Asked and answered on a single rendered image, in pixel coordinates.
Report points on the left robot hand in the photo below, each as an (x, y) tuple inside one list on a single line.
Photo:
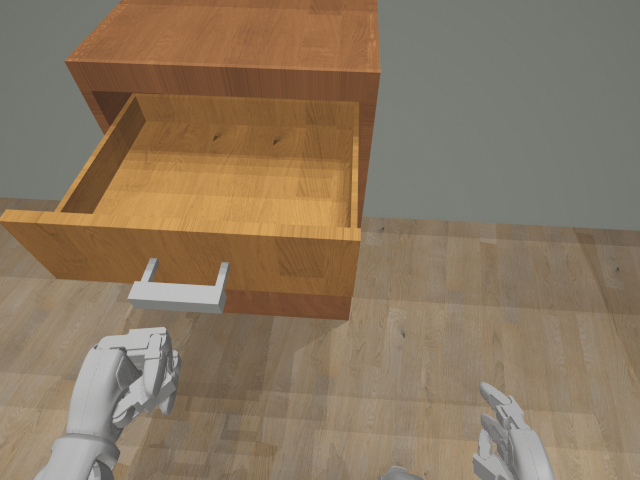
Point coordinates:
[(141, 362)]

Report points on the handle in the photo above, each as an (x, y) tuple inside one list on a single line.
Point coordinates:
[(146, 294)]

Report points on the cabinet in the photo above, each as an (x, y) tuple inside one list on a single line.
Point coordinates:
[(326, 50)]

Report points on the left robot forearm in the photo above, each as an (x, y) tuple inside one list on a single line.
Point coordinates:
[(80, 457)]

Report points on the right robot shin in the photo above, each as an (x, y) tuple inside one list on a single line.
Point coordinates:
[(397, 468)]

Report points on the drawer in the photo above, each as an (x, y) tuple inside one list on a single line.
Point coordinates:
[(268, 185)]

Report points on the right robot hand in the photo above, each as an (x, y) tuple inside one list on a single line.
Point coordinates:
[(517, 444)]

